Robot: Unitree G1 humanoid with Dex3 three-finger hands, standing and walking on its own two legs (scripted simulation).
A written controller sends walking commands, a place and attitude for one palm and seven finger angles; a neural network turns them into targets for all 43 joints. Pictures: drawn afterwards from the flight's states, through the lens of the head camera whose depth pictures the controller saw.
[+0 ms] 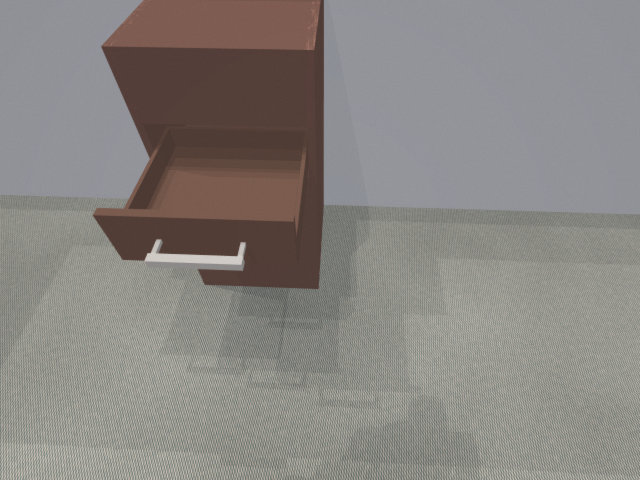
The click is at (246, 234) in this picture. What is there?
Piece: drawer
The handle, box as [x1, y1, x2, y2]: [144, 239, 245, 270]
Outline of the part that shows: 144,261 147,266 242,270 244,263 243,254 245,242 240,243 237,256 159,254 158,251 162,242 160,239 156,239 151,252 147,253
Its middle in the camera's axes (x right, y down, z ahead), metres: -0.25 +0.03 +0.77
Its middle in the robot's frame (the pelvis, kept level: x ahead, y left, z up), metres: +0.53 +0.28 -0.14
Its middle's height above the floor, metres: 0.64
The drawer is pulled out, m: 0.30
